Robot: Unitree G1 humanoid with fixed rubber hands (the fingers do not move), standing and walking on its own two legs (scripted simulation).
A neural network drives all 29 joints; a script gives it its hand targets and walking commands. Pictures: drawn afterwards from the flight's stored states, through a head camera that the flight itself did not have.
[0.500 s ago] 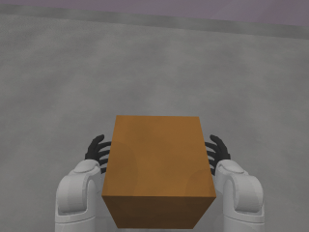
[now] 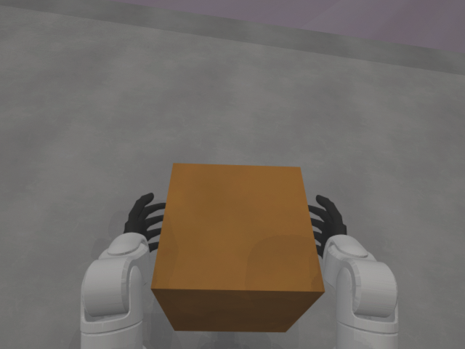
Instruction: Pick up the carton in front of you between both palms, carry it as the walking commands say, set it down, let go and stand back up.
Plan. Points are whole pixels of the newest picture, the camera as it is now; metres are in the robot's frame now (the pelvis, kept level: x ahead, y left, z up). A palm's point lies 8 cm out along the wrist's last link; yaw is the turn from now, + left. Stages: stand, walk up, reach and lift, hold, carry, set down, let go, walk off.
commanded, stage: carry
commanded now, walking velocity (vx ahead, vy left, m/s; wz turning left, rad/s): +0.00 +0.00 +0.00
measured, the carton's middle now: (233, 254) +0.28 +0.00 -0.02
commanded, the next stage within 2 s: none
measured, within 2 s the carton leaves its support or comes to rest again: neither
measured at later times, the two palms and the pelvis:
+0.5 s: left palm (164, 183) +0.38 +0.13 +0.06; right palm (331, 185) +0.39 -0.17 +0.06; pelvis +0.12 -0.03 -0.01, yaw +2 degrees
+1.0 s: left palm (165, 196) +0.37 +0.13 +0.02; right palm (324, 198) +0.38 -0.17 +0.03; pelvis +0.09 -0.03 -0.01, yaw +2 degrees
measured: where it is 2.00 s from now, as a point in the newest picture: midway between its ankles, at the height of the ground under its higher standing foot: outside the picture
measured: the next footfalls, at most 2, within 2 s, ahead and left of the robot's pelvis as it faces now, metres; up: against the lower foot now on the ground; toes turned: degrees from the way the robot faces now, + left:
right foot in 0.12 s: +0.14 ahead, -0.15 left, +0.00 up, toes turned +13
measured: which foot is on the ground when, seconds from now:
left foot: down 0.00-1.00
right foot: up 0.00-0.10, down 0.12-1.00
